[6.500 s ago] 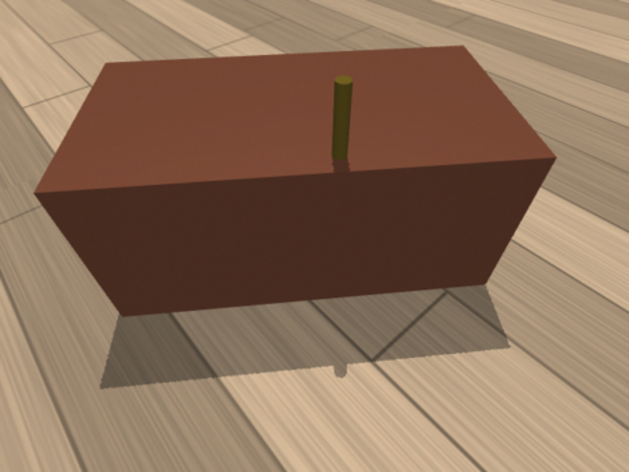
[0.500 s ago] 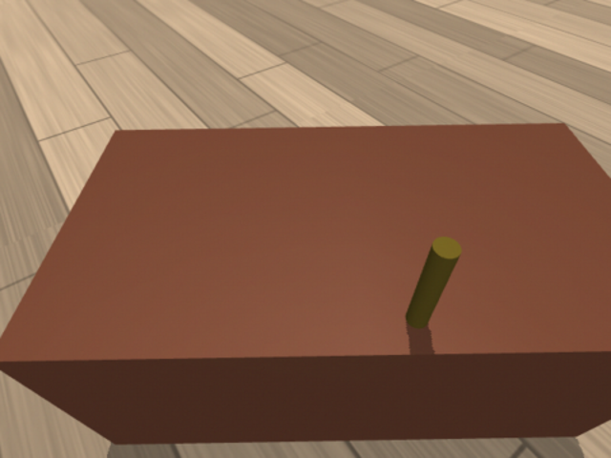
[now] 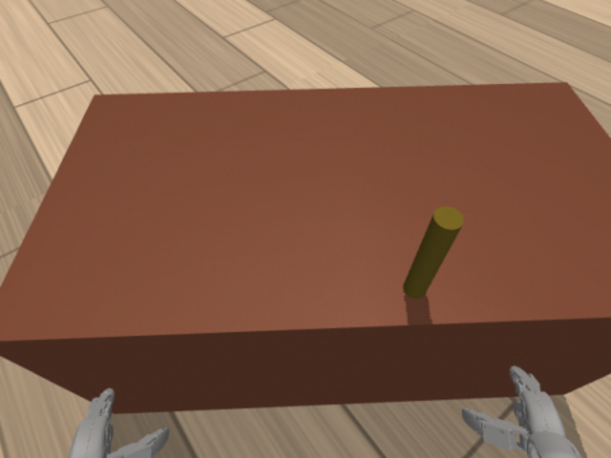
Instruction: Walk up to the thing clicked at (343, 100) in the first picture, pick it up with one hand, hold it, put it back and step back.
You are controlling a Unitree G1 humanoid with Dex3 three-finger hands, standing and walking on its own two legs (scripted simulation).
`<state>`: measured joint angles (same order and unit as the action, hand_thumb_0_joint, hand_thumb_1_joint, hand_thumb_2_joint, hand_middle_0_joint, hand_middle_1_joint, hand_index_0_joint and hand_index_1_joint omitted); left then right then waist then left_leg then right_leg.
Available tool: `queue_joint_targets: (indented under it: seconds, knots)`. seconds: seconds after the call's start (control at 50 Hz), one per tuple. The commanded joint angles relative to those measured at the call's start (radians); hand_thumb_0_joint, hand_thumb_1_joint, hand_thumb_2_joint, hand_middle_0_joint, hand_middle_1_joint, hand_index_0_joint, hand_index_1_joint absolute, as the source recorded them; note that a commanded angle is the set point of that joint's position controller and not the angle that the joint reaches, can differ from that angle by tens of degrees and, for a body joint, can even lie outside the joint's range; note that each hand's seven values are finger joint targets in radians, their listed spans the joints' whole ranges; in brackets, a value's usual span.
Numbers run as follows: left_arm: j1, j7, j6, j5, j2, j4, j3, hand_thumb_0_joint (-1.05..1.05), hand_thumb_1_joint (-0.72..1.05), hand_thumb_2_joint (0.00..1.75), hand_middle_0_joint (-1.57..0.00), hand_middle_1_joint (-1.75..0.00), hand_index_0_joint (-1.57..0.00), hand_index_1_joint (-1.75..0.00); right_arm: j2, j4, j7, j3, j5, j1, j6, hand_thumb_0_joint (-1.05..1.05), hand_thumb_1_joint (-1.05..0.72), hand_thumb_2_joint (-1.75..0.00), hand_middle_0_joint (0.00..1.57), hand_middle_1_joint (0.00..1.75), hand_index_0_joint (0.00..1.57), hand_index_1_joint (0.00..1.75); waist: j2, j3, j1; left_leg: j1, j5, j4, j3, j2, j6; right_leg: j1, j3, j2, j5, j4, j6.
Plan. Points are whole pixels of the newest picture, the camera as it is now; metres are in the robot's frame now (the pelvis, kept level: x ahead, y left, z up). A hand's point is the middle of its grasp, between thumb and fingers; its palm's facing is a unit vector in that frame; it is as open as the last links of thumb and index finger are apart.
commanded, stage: rise first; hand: right
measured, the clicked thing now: (429, 258) +0.42 -0.20 -0.07
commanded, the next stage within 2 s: go down in 0.92 s
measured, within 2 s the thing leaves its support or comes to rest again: neither
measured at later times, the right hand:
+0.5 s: hand (510, 401) +0.20 -0.26 -0.07, palm faces +0.27 +0.89 -0.36, open 17.0 cm
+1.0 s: hand (524, 404) +0.19 -0.25 -0.03, palm faces +0.29 +0.89 -0.35, open 17.3 cm
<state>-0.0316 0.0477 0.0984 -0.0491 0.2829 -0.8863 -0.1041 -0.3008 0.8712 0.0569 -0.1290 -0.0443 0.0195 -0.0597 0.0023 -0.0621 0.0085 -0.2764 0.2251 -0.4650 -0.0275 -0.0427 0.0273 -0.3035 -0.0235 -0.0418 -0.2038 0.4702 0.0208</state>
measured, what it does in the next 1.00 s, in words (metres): stands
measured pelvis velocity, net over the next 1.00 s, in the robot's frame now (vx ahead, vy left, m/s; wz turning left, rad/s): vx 0.01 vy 0.01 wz -0.02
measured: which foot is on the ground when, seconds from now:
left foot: down 0.00-1.00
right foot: down 0.00-1.00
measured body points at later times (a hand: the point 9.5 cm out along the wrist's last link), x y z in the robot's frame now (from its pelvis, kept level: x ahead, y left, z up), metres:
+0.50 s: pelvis +0.02 +0.01 +0.00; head +0.03 +0.02 +0.45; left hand +0.19 +0.27 -0.09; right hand +0.18 -0.30 -0.04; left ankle +0.01 +0.14 -0.74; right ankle +0.02 -0.13 -0.74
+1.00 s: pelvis +0.01 +0.01 +0.01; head +0.01 +0.02 +0.45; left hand +0.18 +0.27 -0.08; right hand +0.17 -0.30 +0.00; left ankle +0.01 +0.14 -0.74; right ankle +0.02 -0.13 -0.74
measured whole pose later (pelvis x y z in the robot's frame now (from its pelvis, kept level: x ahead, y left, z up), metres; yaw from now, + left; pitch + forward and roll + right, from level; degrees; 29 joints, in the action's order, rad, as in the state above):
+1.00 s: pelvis +0.01 +0.01 +0.01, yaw -1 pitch -3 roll +0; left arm -0.22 0.07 0.07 -0.02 0.24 -0.64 -0.09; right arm -0.27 0.28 0.06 -0.18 -0.03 0.35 -0.09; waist -0.02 -0.04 0.03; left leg -0.12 0.23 -0.40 -0.05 -0.04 0.02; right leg -0.15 -0.01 -0.04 -0.19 0.39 0.03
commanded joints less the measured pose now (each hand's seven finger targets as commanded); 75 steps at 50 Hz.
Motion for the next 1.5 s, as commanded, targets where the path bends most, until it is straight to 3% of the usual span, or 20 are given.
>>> queue_joint_targets:
  seconds: [0.0,0.06,0.2,0.42,0.52,0.82,0.9,0.94,0.96,0.98,1.0,1.02,1.04,1.06,1.08,1.1,1.12,1.22,1.4,1.48]
  knots:
    - [-0.124,0.020,0.004,0.015,0.169,0.107,-0.070,0.00,-0.03,0.12,-0.05,-0.06,-0.07,-0.04,-0.182,-0.188,0.019,-0.073,-0.002,0.112,-0.017,0.00,0.06,-0.15,0.06,0.05,0.06,0.05,-0.044,0.271,-0.007,0.113,-0.226,0.063,-0.026,0.051,-0.027,0.127,-0.031,0.037,0.208,-0.064,-0.022]
    - [-0.009,0.019,0.004,0.004,0.104,0.176,-0.037,0.00,-0.19,0.11,-0.05,-0.06,-0.06,-0.05,-0.147,-0.265,0.019,-0.057,-0.008,0.048,-0.016,0.00,0.17,-0.12,0.06,0.05,0.06,0.05,-0.054,0.212,-0.005,0.073,-0.164,0.070,-0.030,0.047,-0.027,0.088,-0.030,0.032,0.145,-0.072,-0.023]
    - [0.006,0.050,0.020,0.021,0.172,0.305,-0.065,0.00,-0.50,0.07,-0.06,-0.07,-0.07,-0.07,-0.214,-0.380,0.037,-0.097,0.011,0.048,-0.044,0.00,0.43,-0.08,0.05,0.06,0.05,0.06,0.002,0.234,-0.003,0.098,-0.177,0.078,-0.031,0.040,-0.025,0.142,-0.022,0.031,0.166,-0.079,-0.028]
    - [-0.139,0.047,0.009,0.021,0.056,0.329,0.008,0.00,-0.52,0.06,-0.06,-0.07,-0.07,-0.06,-0.182,-0.506,0.027,-0.113,0.012,0.185,-0.053,0.00,0.50,-0.06,0.05,0.06,0.05,0.06,-0.029,0.166,0.007,0.126,-0.221,0.100,-0.033,0.025,-0.014,0.167,-0.041,0.049,0.202,-0.090,-0.032]
    - [-0.087,0.046,0.003,0.023,0.130,0.363,-0.045,0.00,-0.52,0.06,-0.06,-0.07,-0.07,-0.06,-0.211,-0.567,0.028,-0.145,0.009,0.177,-0.055,0.00,0.52,-0.06,0.05,0.06,0.05,0.06,-0.031,0.171,0.007,0.143,-0.272,0.097,-0.041,0.028,-0.016,0.190,-0.034,0.042,0.257,-0.097,-0.027]
    - [-0.111,0.040,0.013,0.030,0.122,0.402,-0.054,0.00,-0.53,0.07,-0.06,-0.07,-0.06,-0.06,-0.170,-0.720,0.020,-0.144,0.010,0.241,-0.079,0.00,0.52,-0.06,0.05,0.06,0.05,0.06,-0.027,0.137,0.016,0.151,-0.164,0.125,-0.052,0.037,-0.026,0.212,-0.027,0.035,0.167,-0.141,-0.025]
    - [-0.100,0.029,0.018,0.028,0.051,0.374,-0.003,0.00,-0.54,0.08,-0.06,-0.07,-0.06,-0.07,-0.147,-0.759,0.017,-0.123,0.009,0.244,-0.095,0.00,0.52,-0.06,0.05,0.06,0.05,0.06,-0.053,0.091,0.025,0.141,-0.116,0.141,-0.045,0.031,-0.026,0.182,-0.033,0.042,0.117,-0.147,-0.027]
    - [-0.083,0.037,0.026,0.030,0.115,0.402,-0.053,0.00,-0.49,0.01,-0.06,-0.06,-0.08,-0.04,-0.169,-0.774,0.018,-0.143,0.009,0.231,-0.099,0.00,0.46,-0.09,0.03,0.06,0.04,0.06,-0.028,0.095,0.009,0.134,-0.095,0.147,-0.044,0.032,-0.024,0.187,-0.032,0.039,0.095,-0.152,-0.030]
    - [-0.059,0.022,0.026,0.054,0.050,0.390,-0.001,0.00,-0.55,0.08,-0.06,-0.07,-0.06,-0.07,-0.068,-0.875,0.002,-0.102,0.008,0.240,-0.108,0.00,0.47,-0.07,0.05,0.06,0.05,0.06,-0.034,0.121,0.001,0.106,-0.094,0.129,-0.040,0.039,-0.025,0.182,-0.015,0.039,0.089,-0.128,-0.031]
    - [-0.113,0.036,0.026,0.028,0.117,0.366,-0.061,0.00,-0.49,0.01,-0.06,-0.06,-0.08,-0.04,-0.217,-0.724,0.017,-0.189,0.012,0.246,-0.097,0.00,0.47,-0.09,0.03,0.06,0.04,0.07,-0.023,0.095,0.013,0.131,-0.091,0.146,-0.047,0.033,-0.024,0.188,-0.030,0.040,0.094,-0.150,-0.031]
    - [-0.061,0.018,0.026,0.056,0.045,0.361,0.004,0.00,-0.55,0.09,-0.06,-0.07,-0.06,-0.07,-0.078,-0.852,-0.002,-0.122,0.010,0.267,-0.112,0.00,0.49,-0.07,0.05,0.06,0.05,0.06,-0.037,0.108,0.018,0.110,-0.095,0.125,-0.042,0.040,-0.026,0.166,-0.013,0.038,0.090,-0.127,-0.031]
    - [-0.113,0.029,0.026,0.027,0.085,0.328,-0.038,0.00,-0.49,0.01,-0.06,-0.06,-0.08,-0.04,-0.220,-0.723,0.014,-0.194,0.012,0.248,-0.104,0.00,0.45,-0.09,0.03,0.06,0.04,0.06,-0.037,0.082,0.023,0.134,-0.092,0.144,-0.045,0.034,-0.025,0.178,-0.028,0.039,0.095,-0.149,-0.029]
    - [-0.048,0.018,0.026,0.059,0.051,0.343,-0.003,0.00,-0.55,0.08,-0.06,-0.07,-0.06,-0.07,-0.104,-0.870,-0.002,-0.157,0.004,0.245,-0.125,0.00,0.48,-0.07,0.05,0.06,0.05,0.06,-0.047,0.120,0.019,0.111,-0.086,0.124,-0.039,0.040,-0.026,0.155,-0.011,0.040,0.080,-0.125,-0.030]
    - [-0.100,0.031,0.025,0.028,0.100,0.329,-0.053,0.00,-0.49,0.01,-0.06,-0.06,-0.08,-0.04,-0.232,-0.708,0.012,-0.210,0.010,0.246,-0.109,0.00,0.45,-0.10,0.03,0.06,0.04,0.07,-0.020,0.082,0.015,0.127,-0.081,0.146,-0.043,0.032,-0.023,0.171,-0.029,0.042,0.085,-0.144,-0.031]
    - [-0.040,0.016,0.026,0.060,0.068,0.339,-0.015,0.00,-0.56,0.09,-0.06,-0.07,-0.06,-0.07,-0.106,-0.875,-0.009,-0.166,-0.003,0.239,-0.132,0.00,0.46,-0.07,0.05,0.06,0.05,0.06,-0.027,0.117,0.017,0.102,-0.062,0.128,-0.037,0.036,-0.023,0.148,-0.015,0.044,0.058,-0.121,-0.032]
    - [-0.100,0.031,0.026,0.030,0.117,0.320,-0.067,0.00,-0.49,0.01,-0.06,-0.06,-0.08,-0.04,-0.248,-0.698,0.010,-0.228,0.008,0.251,-0.114,0.00,0.46,-0.10,0.03,0.06,0.04,0.07,-0.010,0.083,0.014,0.122,-0.068,0.149,-0.042,0.030,-0.022,0.171,-0.032,0.045,0.077,-0.141,-0.032]
    - [-0.032,0.017,0.029,0.064,0.083,0.331,-0.034,0.00,-0.52,0.04,-0.06,-0.06,-0.06,-0.05,-0.101,-0.868,-0.012,-0.169,-0.002,0.259,-0.139,0.00,0.54,-0.07,0.03,0.06,0.04,0.06,-0.040,0.125,0.016,0.098,-0.059,0.131,-0.031,0.031,-0.023,0.157,-0.018,0.050,0.055,-0.116,-0.031]
    - [0.013,0.030,0.047,0.059,0.152,0.335,-0.095,0.00,-0.53,0.03,-0.06,-0.05,-0.06,-0.05,-0.189,-0.728,-0.044,-0.253,-0.027,0.082,-0.169,0.00,0.58,-0.08,0.02,0.07,0.04,0.07,0.039,0.144,-0.031,0.057,-0.050,0.114,-0.021,0.029,-0.016,0.167,-0.004,0.046,0.044,-0.086,-0.036]
    - [-0.078,0.052,0.064,0.038,0.067,0.217,-0.001,0.00,-0.53,0.03,-0.05,-0.05,-0.06,-0.04,-0.344,-0.437,-0.241,-0.350,-0.118,-0.170,-0.264,0.00,0.58,-0.06,0.03,0.06,0.04,0.06,-0.101,0.137,-0.020,-0.027,-0.002,0.034,0.015,0.011,-0.019,0.036,0.013,0.049,-0.022,-0.017,-0.035]
    - [-0.054,0.056,0.076,0.036,0.077,0.309,0.016,0.00,-0.53,0.03,-0.06,-0.05,-0.06,-0.05,-0.415,-0.408,-0.324,-0.399,-0.147,-0.220,-0.291,0.00,0.55,-0.06,0.04,0.06,0.05,0.06,-0.094,0.284,-0.013,-0.016,-0.072,-0.039,0.003,0.022,-0.018,0.012,0.016,0.046,0.044,0.052,-0.030]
